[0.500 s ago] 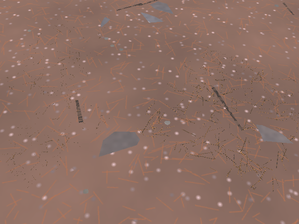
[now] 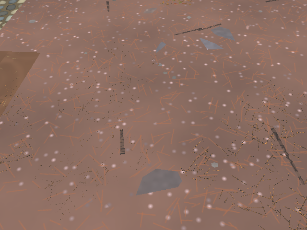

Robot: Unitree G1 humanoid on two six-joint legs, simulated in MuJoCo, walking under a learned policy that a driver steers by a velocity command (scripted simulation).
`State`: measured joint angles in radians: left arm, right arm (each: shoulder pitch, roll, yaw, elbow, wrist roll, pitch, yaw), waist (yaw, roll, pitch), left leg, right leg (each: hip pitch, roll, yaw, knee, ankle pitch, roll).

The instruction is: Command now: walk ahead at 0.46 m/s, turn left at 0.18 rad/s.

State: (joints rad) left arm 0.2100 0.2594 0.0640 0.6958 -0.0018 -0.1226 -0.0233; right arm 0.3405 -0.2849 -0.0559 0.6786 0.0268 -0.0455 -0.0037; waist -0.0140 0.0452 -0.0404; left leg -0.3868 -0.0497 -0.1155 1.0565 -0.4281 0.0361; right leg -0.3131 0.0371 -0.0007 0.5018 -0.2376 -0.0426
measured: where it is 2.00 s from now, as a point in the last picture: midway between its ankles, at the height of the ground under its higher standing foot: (201, 141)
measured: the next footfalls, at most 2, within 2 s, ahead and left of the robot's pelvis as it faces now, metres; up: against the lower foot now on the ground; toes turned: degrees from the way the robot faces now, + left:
left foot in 0.38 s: +0.36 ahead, +0.15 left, +0.00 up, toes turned +2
right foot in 0.92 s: +0.63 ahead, -0.11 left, +0.00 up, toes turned -16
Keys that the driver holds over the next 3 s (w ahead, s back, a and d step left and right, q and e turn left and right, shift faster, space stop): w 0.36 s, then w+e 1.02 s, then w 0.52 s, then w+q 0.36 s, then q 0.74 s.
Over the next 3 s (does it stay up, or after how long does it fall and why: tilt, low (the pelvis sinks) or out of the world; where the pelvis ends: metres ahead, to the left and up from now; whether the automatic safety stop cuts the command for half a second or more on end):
stays up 1.29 -0.44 0.00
